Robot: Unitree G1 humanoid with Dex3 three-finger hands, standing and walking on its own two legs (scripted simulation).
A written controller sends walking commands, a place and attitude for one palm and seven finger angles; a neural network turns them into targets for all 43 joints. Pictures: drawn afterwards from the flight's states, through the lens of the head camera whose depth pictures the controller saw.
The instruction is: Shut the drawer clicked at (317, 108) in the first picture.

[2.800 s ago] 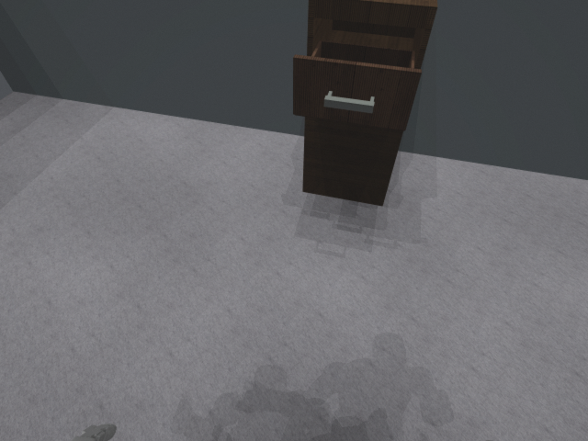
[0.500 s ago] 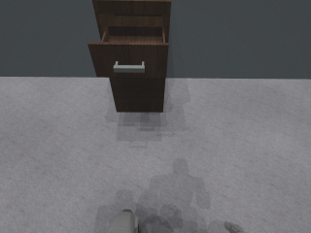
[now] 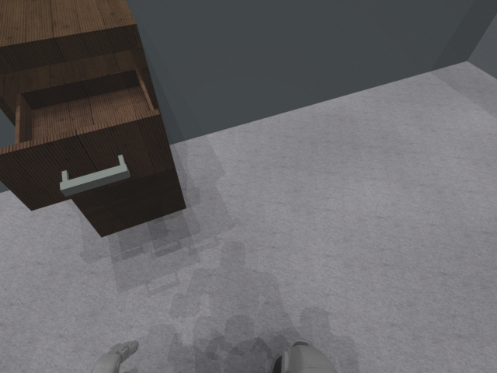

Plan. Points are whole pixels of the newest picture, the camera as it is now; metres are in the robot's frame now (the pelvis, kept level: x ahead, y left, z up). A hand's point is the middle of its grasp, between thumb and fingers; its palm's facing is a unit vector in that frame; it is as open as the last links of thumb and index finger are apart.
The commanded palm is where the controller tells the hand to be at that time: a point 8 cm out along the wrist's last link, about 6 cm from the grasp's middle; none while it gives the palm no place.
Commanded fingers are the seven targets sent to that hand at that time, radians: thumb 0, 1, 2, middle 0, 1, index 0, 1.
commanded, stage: turn to face it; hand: left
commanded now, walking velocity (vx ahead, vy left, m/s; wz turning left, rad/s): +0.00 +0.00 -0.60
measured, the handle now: (95, 173) +0.52 +0.36 -0.05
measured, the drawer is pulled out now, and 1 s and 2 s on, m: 0.30 0.30 0.30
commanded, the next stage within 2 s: take the last steps up to it in 0.92 s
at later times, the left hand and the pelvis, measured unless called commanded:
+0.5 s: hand out of the picture +0.14 +0.20 -0.18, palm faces +0.16 -0.98 -0.13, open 7.3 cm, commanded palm none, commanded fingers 0.00 0.90 0.90 -0.20 -0.30 -0.20 -0.30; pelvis +0.08 +0.01 +0.00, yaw +7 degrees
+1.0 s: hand out of the picture +0.08 +0.17 -0.15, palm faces +0.37 -0.89 -0.27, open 7.4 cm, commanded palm none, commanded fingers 0.00 0.90 0.90 -0.20 -0.30 -0.20 -0.30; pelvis +0.07 -0.04 +0.00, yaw +20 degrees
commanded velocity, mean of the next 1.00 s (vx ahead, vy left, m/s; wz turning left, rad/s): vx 0.00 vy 0.00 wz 0.41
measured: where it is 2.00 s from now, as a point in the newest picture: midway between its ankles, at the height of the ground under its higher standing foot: (237, 365)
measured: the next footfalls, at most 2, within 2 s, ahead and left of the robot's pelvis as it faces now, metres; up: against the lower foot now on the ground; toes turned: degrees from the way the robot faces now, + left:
right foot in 0.08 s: +0.14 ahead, -0.11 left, +0.00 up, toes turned -8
left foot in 0.40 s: +0.11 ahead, +0.10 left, +0.00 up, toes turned +11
